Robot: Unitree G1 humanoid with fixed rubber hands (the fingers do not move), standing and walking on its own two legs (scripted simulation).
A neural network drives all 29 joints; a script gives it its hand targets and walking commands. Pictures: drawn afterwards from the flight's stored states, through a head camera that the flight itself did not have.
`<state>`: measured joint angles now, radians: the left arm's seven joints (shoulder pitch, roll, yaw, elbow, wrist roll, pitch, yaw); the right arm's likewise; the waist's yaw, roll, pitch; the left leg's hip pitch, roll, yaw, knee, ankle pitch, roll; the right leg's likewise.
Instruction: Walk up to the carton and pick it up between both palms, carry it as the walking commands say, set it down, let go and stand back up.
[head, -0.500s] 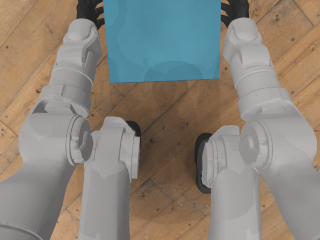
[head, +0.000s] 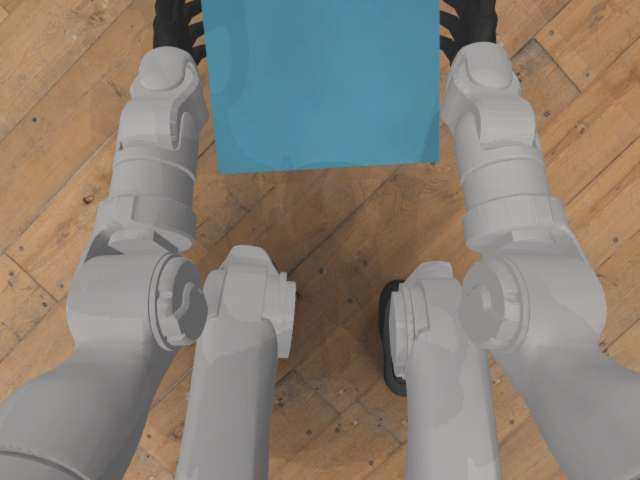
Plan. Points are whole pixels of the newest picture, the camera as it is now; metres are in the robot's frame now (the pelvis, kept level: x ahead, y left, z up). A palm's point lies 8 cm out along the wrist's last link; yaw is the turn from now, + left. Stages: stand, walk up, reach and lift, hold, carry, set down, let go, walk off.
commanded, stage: reach and lift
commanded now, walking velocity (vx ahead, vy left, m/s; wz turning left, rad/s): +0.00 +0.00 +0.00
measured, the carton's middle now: (325, 77) +0.52 +0.05 -0.19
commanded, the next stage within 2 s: none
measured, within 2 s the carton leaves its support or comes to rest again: neither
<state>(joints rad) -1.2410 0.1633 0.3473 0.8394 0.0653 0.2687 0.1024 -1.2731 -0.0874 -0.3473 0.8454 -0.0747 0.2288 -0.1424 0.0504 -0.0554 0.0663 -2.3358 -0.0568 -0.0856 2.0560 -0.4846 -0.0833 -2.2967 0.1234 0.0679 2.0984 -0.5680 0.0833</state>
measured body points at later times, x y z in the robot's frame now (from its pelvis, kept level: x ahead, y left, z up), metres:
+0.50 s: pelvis +0.01 +0.00 +0.04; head +0.32 +0.03 +0.37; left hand +0.51 +0.20 -0.07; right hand +0.54 -0.09 -0.06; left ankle +0.13 +0.14 -0.36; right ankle +0.11 -0.13 -0.36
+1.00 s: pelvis +0.01 +0.00 +0.10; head +0.28 +0.02 +0.46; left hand +0.49 +0.19 +0.01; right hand +0.52 -0.10 +0.02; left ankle +0.13 +0.14 -0.36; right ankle +0.11 -0.13 -0.36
